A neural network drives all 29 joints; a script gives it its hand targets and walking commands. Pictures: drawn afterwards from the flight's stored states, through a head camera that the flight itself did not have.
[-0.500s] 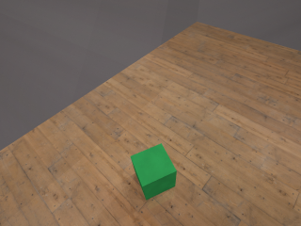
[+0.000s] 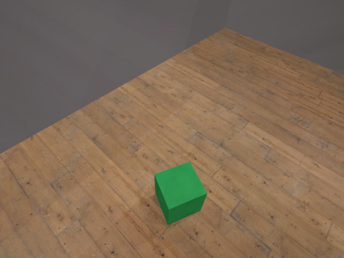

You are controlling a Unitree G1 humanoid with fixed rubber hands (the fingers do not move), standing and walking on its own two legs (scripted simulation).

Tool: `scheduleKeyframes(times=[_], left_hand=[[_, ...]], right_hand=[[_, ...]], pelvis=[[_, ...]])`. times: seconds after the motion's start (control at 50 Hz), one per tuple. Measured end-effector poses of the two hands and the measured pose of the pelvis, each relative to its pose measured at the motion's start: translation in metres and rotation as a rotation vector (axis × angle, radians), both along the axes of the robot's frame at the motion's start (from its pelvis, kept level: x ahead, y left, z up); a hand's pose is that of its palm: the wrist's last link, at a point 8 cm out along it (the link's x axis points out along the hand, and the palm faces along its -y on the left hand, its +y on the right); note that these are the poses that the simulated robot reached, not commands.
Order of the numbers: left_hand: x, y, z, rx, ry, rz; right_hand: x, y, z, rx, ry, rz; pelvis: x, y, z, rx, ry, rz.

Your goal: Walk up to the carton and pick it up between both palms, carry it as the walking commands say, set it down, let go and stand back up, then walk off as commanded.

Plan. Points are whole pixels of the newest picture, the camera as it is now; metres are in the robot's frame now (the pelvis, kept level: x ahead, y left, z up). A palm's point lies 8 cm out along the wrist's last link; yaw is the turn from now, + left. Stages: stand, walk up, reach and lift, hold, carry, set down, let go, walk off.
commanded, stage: walk up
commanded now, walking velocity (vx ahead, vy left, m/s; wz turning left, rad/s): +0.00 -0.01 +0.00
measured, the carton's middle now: (178, 193) +0.54 -0.02 -0.66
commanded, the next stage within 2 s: none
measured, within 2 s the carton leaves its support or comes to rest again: neither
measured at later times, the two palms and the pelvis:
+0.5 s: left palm out of the picture +0.08 +0.14 -0.14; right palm out of the picture +0.04 -0.45 -0.12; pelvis +0.04 -0.13 -0.02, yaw +12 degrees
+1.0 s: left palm out of the picture +0.00 +0.01 -0.15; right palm (268, 176) +0.38 -0.28 -0.13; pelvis +0.17 -0.14 -0.01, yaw +19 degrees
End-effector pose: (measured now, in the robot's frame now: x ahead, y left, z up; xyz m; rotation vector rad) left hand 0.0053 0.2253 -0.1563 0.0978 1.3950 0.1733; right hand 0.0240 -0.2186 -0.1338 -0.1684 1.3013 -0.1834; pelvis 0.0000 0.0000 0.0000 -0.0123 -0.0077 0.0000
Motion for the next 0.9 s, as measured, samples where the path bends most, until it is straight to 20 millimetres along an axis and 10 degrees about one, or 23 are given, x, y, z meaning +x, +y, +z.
scheduleKeyframes(times=[0.16,0.28,0.4,0.5,0.56,0.74,0.9], left_hand=[[-0.002,-0.006,0.007,0.015,-0.009,-0.021],[0.035,0.006,0.022,0.076,-0.141,-0.006],[0.068,-0.028,0.026,0.082,-0.207,0.011],[0.074,-0.082,0.015,0.098,-0.205,0.061],[0.051,-0.116,0.019,0.082,-0.158,0.116],[-0.013,-0.180,0.033,0.087,0.000,0.340],[-0.040,-0.229,0.023,-0.018,0.220,0.453]], right_hand=[[-0.021,-0.010,-0.009,0.010,0.052,-0.033],[-0.070,-0.082,0.019,-0.137,0.233,-0.032],[-0.053,-0.162,0.036,-0.233,0.271,0.022],[0.014,-0.227,0.015,-0.252,0.193,0.113],[0.080,-0.233,0.007,-0.196,0.097,0.190],[0.268,-0.158,0.009,0.034,-0.205,0.414],[0.364,-0.067,0.012,0.133,-0.317,0.532]], pelvis=[[-0.003,-0.005,-0.001,0.000,-0.001,0.017],[0.002,-0.035,0.004,-0.038,0.031,0.112],[0.015,-0.081,0.002,-0.053,0.052,0.176],[0.037,-0.132,-0.015,-0.019,0.066,0.207],[0.049,-0.150,-0.010,-0.006,0.058,0.239],[0.107,-0.169,0.002,0.004,0.037,0.315],[0.149,-0.160,-0.007,0.000,0.041,0.342]])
